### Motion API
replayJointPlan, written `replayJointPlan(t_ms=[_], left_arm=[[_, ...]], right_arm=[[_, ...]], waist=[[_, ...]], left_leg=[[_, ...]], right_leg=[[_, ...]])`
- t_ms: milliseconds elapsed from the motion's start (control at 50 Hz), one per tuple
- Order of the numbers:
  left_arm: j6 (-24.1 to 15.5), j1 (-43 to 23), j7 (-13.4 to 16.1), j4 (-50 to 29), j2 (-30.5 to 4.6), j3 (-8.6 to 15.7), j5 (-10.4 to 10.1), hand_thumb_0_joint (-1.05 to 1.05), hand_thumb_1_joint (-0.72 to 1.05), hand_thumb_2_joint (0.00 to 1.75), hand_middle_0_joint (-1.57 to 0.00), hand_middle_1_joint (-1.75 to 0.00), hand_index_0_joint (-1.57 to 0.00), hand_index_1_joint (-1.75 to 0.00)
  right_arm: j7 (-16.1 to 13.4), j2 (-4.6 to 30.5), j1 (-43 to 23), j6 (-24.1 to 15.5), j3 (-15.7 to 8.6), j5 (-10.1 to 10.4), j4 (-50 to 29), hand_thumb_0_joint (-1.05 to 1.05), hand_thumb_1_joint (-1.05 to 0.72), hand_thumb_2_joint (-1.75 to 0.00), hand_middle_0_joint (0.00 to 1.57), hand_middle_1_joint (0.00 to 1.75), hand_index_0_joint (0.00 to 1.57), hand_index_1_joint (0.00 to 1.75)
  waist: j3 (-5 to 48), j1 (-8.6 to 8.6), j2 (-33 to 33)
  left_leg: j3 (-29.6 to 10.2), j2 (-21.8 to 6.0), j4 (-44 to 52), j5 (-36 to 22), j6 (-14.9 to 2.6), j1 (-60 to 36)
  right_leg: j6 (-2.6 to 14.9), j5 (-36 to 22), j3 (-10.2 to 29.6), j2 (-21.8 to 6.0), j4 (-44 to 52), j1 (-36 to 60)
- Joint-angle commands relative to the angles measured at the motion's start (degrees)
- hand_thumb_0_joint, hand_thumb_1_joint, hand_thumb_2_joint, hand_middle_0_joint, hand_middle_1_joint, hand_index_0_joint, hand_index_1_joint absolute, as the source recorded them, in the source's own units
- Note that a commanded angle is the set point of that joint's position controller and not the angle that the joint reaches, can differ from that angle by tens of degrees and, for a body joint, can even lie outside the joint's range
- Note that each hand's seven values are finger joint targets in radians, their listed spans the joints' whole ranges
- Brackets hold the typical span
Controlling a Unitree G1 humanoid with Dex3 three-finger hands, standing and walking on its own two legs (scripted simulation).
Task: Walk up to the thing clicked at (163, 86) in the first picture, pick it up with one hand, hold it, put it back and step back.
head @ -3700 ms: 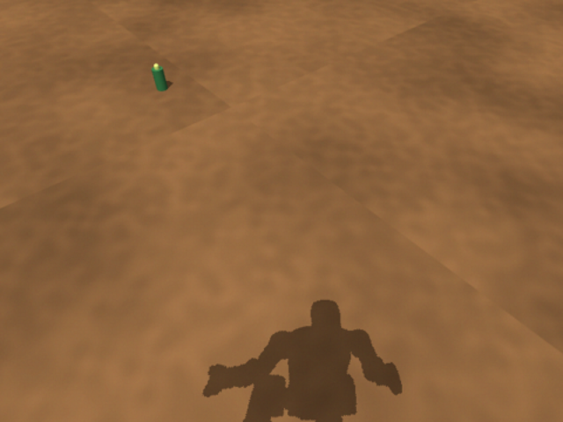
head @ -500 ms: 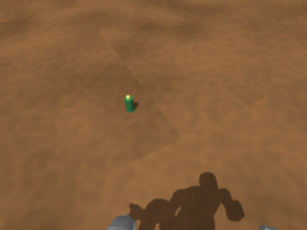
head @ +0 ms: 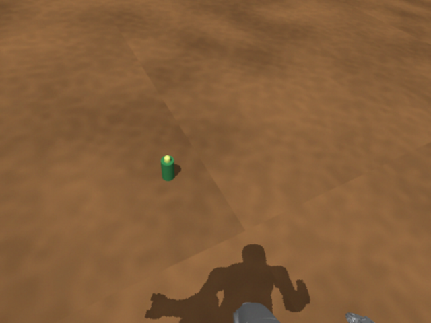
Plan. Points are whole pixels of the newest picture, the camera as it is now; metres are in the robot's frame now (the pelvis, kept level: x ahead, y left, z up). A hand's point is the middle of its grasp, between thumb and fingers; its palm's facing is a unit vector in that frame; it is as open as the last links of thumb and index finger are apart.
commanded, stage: walk up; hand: left
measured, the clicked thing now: (167, 166) +1.00 +0.17 -0.69
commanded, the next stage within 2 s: none
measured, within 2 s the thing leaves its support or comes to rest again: neither
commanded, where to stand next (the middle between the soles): +0.66 -0.05 m, yaw +0 degrees
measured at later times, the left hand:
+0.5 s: hand (128, 251) +0.29 +0.18 -0.12, palm faces -0.02 -0.92 -0.40, open 7.3 cm
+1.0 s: hand (118, 216) +0.40 +0.23 -0.16, palm faces -0.03 -0.94 -0.33, open 7.4 cm
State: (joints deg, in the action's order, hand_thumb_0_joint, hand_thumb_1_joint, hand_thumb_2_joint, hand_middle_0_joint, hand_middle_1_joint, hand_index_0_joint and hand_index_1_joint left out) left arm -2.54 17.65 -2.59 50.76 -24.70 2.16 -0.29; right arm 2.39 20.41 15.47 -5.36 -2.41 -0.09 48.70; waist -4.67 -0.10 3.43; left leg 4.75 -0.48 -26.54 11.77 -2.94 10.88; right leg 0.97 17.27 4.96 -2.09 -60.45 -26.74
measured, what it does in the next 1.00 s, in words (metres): walks ahead: right foot, then left foot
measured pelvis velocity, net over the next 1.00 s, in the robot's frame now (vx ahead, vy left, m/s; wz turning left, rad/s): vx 0.35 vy -0.04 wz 0.01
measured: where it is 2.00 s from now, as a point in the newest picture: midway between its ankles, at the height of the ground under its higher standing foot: (209, 235)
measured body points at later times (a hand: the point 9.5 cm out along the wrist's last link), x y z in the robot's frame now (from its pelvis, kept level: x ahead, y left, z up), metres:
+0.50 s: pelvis +0.20 -0.08 +0.00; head +0.21 -0.12 +0.45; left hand +0.29 +0.23 -0.09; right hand +0.25 -0.40 -0.14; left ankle +0.18 +0.08 -0.66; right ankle +0.25 -0.18 -0.74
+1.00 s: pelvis +0.35 -0.04 -0.01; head +0.36 -0.01 +0.44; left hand +0.40 +0.28 -0.14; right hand +0.43 -0.36 -0.09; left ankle +0.40 +0.07 -0.74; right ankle +0.38 -0.20 -0.68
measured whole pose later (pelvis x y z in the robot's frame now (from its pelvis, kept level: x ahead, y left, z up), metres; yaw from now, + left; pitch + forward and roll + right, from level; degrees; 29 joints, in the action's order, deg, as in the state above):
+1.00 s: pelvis +0.35 -0.04 -0.01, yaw +1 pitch -4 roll -1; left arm -2.0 18.2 -2.2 51.0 -25.3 2.1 -0.1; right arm 2.5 21.3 16.4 -5.1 -2.5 -0.5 48.5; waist -5.1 -0.1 3.8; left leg 4.0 -2.0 -29.9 12.5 -1.3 13.6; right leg 1.7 20.8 1.6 -2.7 -58.9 -25.8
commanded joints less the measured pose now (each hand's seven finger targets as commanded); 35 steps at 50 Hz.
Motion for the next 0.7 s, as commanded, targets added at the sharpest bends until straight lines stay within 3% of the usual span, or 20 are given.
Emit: replayJointPlan(t_ms=[0, 60, 120, 160, 220, 240, 260, 280, 300, 320, 340, 360, 400, 440, 460, 500, 540, 580, 620, 680], left_arm=[[-0.4, 2.4, -0.9, -2.4, -9.9, 3.7, 0.5, 0.0, 0.9, 0.9, -0.2, -0.3, -0.2, -0.3], [-0.2, -2.8, -1.7, -3.4, -9.9, 3.9, 0.9, 0.0, 0.9, 0.9, -0.2, -0.3, -0.2, -0.3], [-0.8, -7.2, -2.3, -4.2, -8.8, 3.7, 1.1, 0.0, 0.9, 0.9, -0.2, -0.3, -0.2, -0.3], [-1.2, -9.6, -2.4, -4.3, -8.4, 3.7, 0.9, 0.0, 0.9, 0.9, -0.2, -0.3, -0.2, -0.3], [-1.8, -6.7, -1.7, -3.1, -8.6, 4.0, 0.9, 0.0, 0.9, 0.9, -0.2, -0.3, -0.2, -0.3], [-2.1, -4.5, -1.4, -2.0, -9.0, 4.2, 1.0, 0.0, 0.9, 0.9, -0.2, -0.3, -0.2, -0.3], [-2.7, -0.6, -0.9, -0.9, -10.7, 4.9, 1.3, 0.0, 0.9, 0.9, -0.2, -0.3, -0.2, -0.3], [-3.2, 6.0, -0.1, 0.8, -12.8, 5.9, 1.4, 0.0, 0.9, 0.9, -0.2, -0.3, -0.2, -0.3], [-3.5, 9.5, 0.6, 0.4, -17.8, 7.4, 1.7, 0.0, 0.9, 0.9, -0.2, -0.3, -0.2, -0.3], [-3.3, 7.7, 0.8, -0.5, -19.6, 7.4, 1.1, 0.0, 0.9, 0.9, -0.2, -0.3, -0.2, -0.3], [-3.0, 5.4, 0.9, -1.2, -19.2, 7.2, 0.2, 0.0, 0.9, 0.9, -0.2, -0.3, -0.2, -0.3], [-2.8, 3.8, 1.1, -2.0, -17.0, 6.5, -0.3, 0.0, 0.9, 0.9, -0.2, -0.3, -0.2, -0.3], [-3.1, 0.6, 1.5, -3.0, -13.7, 5.3, -0.4, 0.0, 0.9, 0.9, -0.2, -0.3, -0.2, -0.3], [-3.4, -1.3, 1.5, -3.4, -12.2, 4.7, -0.2, 0.0, 0.9, 0.9, -0.2, -0.3, -0.2, -0.3], [-3.6, -0.9, 1.5, -3.8, -12.0, 4.5, -0.1, 0.0, 0.9, 0.9, -0.2, -0.3, -0.2, -0.3], [-3.9, -0.9, 1.4, -5.0, -12.1, 4.4, 0.1, 0.0, 0.9, 0.9, -0.2, -0.3, -0.2, -0.3], [-3.8, -1.8, 1.3, -6.0, -12.9, 4.8, 0.7, 0.0, 0.9, 0.9, -0.2, -0.3, -0.2, -0.3], [-3.8, -0.8, 1.1, -6.1, -13.7, 5.3, 0.9, 0.0, 0.9, 0.9, -0.2, -0.3, -0.2, -0.3], [-3.7, 0.7, 0.9, -6.0, -13.8, 5.3, 1.0, 0.0, 0.9, 0.9, -0.2, -0.3, -0.2, -0.3], [-3.6, 0.5, 0.8, -6.1, -14.2, 5.0, 0.9, 0.0, 0.9, 0.9, -0.2, -0.3, -0.2, -0.3]], right_arm=[[-0.9, 16.8, 0.8, -1.8, -5.1, 0.1, -3.6, 0.0, -0.9, -0.9, 0.2, 0.3, 0.2, 0.3], [-0.7, 17.5, 1.5, -1.7, -5.4, -0.1, -3.3, 0.0, -0.9, -0.9, 0.2, 0.3, 0.2, 0.3], [-0.5, 17.2, 2.0, -1.3, -5.4, -0.1, -2.9, 0.0, -0.9, -0.9, 0.2, 0.3, 0.2, 0.3], [-0.5, 17.3, 2.5, -1.1, -5.4, -0.2, -2.9, 0.0, -0.9, -0.9, 0.2, 0.3, 0.2, 0.3], [-0.9, 18.0, 2.2, -0.6, -5.7, -0.3, -3.5, 0.0, -0.9, -0.9, 0.2, 0.3, 0.2, 0.3], [-1.0, 17.7, 2.4, -0.2, -5.6, -0.2, -3.8, 0.0, -0.9, -0.9, 0.2, 0.3, 0.2, 0.3], [-1.1, 16.1, 3.6, -0.1, -4.9, -0.3, -3.7, 0.0, -0.9, -0.9, 0.2, 0.3, 0.2, 0.3], [-1.0, 13.4, 5.9, -0.1, -3.8, -0.4, -3.7, 0.0, -0.9, -0.9, 0.2, 0.3, 0.2, 0.3], [-0.8, 9.5, 9.2, -0.1, -2.4, -0.1, -4.4, 0.0, -0.9, -0.9, 0.2, 0.3, 0.2, 0.3], [-1.0, 13.3, 9.2, 0.5, -3.1, 0.3, -3.6, 0.0, -0.9, -0.9, 0.2, 0.3, 0.2, 0.3], [-1.7, 17.0, 6.4, 0.9, -3.8, -0.2, -2.6, 0.0, -0.9, -0.9, 0.2, 0.3, 0.2, 0.3], [-1.6, 17.0, 4.5, 0.8, -4.1, -0.1, -2.0, 0.0, -0.9, -0.9, 0.2, 0.3, 0.2, 0.3], [-0.9, 15.3, 5.6, 1.0, -3.6, 1.1, -0.8, 0.0, -0.9, -0.9, 0.2, 0.3, 0.2, 0.3], [-0.3, 13.7, 7.8, 1.6, -3.4, 0.5, 0.2, 0.0, -0.9, -0.9, 0.2, 0.3, 0.2, 0.3], [-0.1, 13.5, 7.7, 2.0, -3.6, 0.2, 0.4, 0.0, -0.9, -0.9, 0.2, 0.3, 0.2, 0.3], [0.3, 13.2, 6.5, 2.4, -3.9, -0.1, 0.0, 0.0, -0.9, -0.9, 0.2, 0.3, 0.2, 0.3], [0.9, 13.7, 3.5, 2.6, -4.4, -0.6, -0.8, 0.0, -0.9, -0.9, 0.2, 0.3, 0.2, 0.3], [1.3, 13.6, 0.1, 2.3, -4.4, -1.1, -1.5, 0.0, -0.9, -0.9, 0.2, 0.3, 0.2, 0.3], [1.5, 12.9, -2.9, 1.8, -4.2, -1.4, -2.4, 0.0, -0.9, -0.9, 0.2, 0.3, 0.2, 0.3], [1.7, 12.7, -3.6, 1.0, -4.4, -1.3, -2.4, 0.0, -0.9, -0.9, 0.2, 0.3, 0.2, 0.3]], waist=[[-2.1, -0.07, -11.2], [-4.6, -1.4, -11.3], [-4.5, -1.89, -10.1], [-3.6, -2.16, -9.4], [1.4, -0.65, -9.6], [3.1, 0.47, -7.5], [6.1, 2.41, -3.1], [11.6, 5.11, 2.9], [13.8, 5.29, 15.4], [10.5, 5.05, 12.6], [8.4, 5.31, 8.3], [5.6, 4.47, 5.2], [3.9, 2.17, 4.9], [3.5, 0.34, 6.1], [3.0, 0.52, 6.4], [1.4, 0.52, 5.2], [-0.9, 0.96, 4.5], [-1.6, 2.08, 3.8], [-1.7, 3.08, 3.6], [0.3, 2.5, 3.0]], left_leg=[[-10.7, -13.1, 18.2, 5.0, -6.9, 1.2], [-10.8, -13.5, 20.4, 9.8, -7.43, 0.5], [-7.9, -12.6, 17.8, 6.1, -7.56, -1.7], [-6.7, -12.5, 15.8, 2.2, -7.23, -0.7], [-7.7, -14.5, 8.4, -8.6, -7.15, -4.2], [-6.6, -13.8, 3.3, -10.8, -6.27, -3.8], [-3.5, -10.6, -6.1, -15.1, -4.98, -2.4], [-1.6, -7.1, -19.5, -10.2, -3.46, 2.2], [0.3, -0.8, -31.6, 9.8, -1.28, 13.2], [-2.2, 2.9, -37.9, 18.7, 0.31, 24.4], [-6.2, -0.7, -41.5, 18.3, 0.25, 24.7], [-8.8, -2.2, -42.7, 15.6, 0.11, 23.8], [-9.9, -3.2, -39.5, 10.2, 0.1, 21.2], [-8.5, -3.0, -35.9, 6.5, 0.67, 17.4], [-8.2, -2.6, -34.9, 4.9, 1.11, 17.1], [-7.7, -2.7, -30.5, 2.4, 2.48, 18.4], [-7.3, -4.1, -24.5, 1.6, 3.61, 19.1], [-6.8, -5.3, -18.5, 0.7, 3.76, 20.2], [-5.7, -6.0, -12.8, -0.9, 3.35, 18.3], [-4.0, -4.8, -8.8, -2.2, 2.27, 12.0]], right_leg=[[-1.61, -7.4, -1.0, -3.1, 4.9, -5.3], [-2.37, -10.4, -2.5, -4.7, 11.9, -7.7], [-1.36, -12.9, -3.9, -5.7, 21.3, -5.1], [-0.72, -13.7, -4.9, -4.9, 25.9, -0.1], [0.29, -10.4, -6.7, -3.1, 28.3, 6.7], [0.68, -10.3, -7.4, -2.2, 31.1, 11.6], [1.48, -8.7, -7.5, -1.0, 32.9, 18.8], [2.51, -5.0, -4.4, -3.0, 34.3, 28.7], [4.94, 0.7, 13.5, -14.8, 37.6, 35.9], [10.86, 3.2, 30.4, -22.3, 45.0, 38.4], [14.36, 2.1, 31.8, -23.9, 44.8, 33.3], [14.05, -1.1, 25.3, -21.4, 45.1, 27.8], [10.78, -11.5, 11.3, -15.2, 43.9, 23.5], [9.25, -17.9, 3.2, -11.4, 43.3, 18.7], [9.47, -18.6, 2.0, -10.9, 43.8, 17.6], [10.33, -13.2, 0.8, -11.4, 46.2, 16.3], [11.43, -1.0, 1.1, -12.6, 49.3, 13.5], [11.85, 4.1, 1.9, -13.5, 49.4, 14.7], [11.66, 2.1, 1.3, -13.6, 47.7, 15.0], [10.9, -1.0, 0.1, -13.8, 44.5, 13.9]])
